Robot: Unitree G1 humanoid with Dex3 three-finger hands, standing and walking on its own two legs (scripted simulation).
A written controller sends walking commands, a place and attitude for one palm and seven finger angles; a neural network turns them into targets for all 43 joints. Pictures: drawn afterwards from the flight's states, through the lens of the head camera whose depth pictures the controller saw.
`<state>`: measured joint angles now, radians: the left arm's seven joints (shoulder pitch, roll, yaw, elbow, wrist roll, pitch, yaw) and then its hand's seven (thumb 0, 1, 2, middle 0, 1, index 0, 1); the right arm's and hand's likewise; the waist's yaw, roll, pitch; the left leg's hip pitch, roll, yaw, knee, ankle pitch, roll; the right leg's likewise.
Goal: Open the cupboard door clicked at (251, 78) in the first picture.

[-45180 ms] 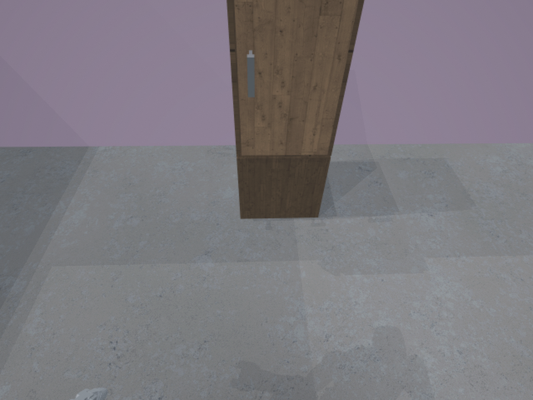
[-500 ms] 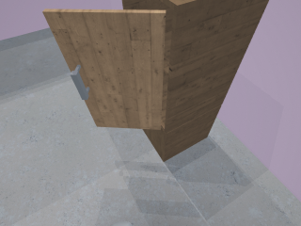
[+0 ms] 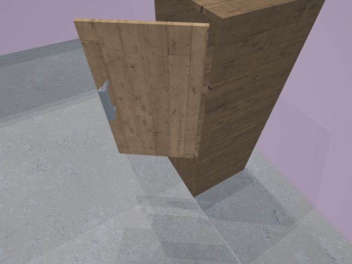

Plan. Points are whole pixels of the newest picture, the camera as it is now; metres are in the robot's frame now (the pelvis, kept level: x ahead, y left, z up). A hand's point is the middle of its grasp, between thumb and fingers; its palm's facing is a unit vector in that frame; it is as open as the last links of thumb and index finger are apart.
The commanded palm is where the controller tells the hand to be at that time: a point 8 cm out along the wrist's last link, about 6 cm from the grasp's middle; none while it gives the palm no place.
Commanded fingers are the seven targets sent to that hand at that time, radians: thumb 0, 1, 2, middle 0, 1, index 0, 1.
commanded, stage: look again from close up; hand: left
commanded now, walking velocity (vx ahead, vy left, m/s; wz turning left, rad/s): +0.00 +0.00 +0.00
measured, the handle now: (109, 100) +0.59 +0.27 +0.00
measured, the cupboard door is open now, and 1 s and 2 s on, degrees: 56 56 56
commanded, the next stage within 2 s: shuffle to correct the standing spot in 0.56 s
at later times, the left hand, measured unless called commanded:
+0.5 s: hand out of the picture +0.05 +0.20 -0.17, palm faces -0.02 -0.97 -0.24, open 7.4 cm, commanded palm none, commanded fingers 0.00 0.90 0.90 -0.20 -0.30 -0.20 -0.30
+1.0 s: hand out of the picture +0.02 +0.20 -0.19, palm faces +0.03 -0.98 -0.19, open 7.4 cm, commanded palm none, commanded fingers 0.00 0.90 0.90 -0.20 -0.30 -0.20 -0.30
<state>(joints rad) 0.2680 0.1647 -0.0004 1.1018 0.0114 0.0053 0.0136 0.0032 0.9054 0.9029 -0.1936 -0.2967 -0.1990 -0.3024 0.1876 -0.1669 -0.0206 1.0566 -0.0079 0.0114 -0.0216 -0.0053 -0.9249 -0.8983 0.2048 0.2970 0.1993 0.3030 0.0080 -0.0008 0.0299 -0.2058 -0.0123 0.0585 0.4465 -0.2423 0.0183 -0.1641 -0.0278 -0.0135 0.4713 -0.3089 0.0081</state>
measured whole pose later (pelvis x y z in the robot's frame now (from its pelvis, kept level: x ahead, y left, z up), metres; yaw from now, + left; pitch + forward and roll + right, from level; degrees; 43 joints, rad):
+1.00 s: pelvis +0.03 +0.02 -0.01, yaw -1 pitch +0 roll +1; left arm 0.33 0.20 0.02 1.06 0.03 0.02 0.03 0.00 0.90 0.90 -0.20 -0.30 -0.20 -0.30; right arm 0.26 -0.19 -0.01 1.04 -0.02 -0.01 -0.01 0.00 -0.91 -0.90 0.20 0.30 0.20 0.30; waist 0.03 -0.06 0.03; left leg -0.22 -0.03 0.09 0.59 -0.38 0.05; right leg -0.20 -0.05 0.01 0.65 -0.44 0.00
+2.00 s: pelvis +0.05 +0.01 +0.00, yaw +0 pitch -1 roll +0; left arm 0.29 0.16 -0.02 1.11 0.01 -0.02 0.03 0.00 0.91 0.90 -0.20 -0.30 -0.20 -0.30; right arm 0.28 -0.18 0.00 1.05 -0.02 -0.01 -0.02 0.00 -0.92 -0.90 0.20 0.30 0.20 0.30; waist -0.01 0.04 0.04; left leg -0.14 0.00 0.07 0.49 -0.33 0.02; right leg -0.24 -0.01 -0.08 0.50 -0.25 -0.03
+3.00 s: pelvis +0.06 +0.00 +0.00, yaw -1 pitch +0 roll +0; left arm 0.27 0.17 0.01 0.95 -0.03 0.03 0.03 0.01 0.90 0.90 -0.20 -0.30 -0.20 -0.30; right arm 0.25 -0.17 0.01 1.08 0.00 -0.04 -0.03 0.00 -0.91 -0.90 0.20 0.30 0.20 0.30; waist 0.00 0.01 0.05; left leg -0.12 0.02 0.07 0.45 -0.32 0.00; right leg -0.22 0.01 -0.08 0.47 -0.24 -0.04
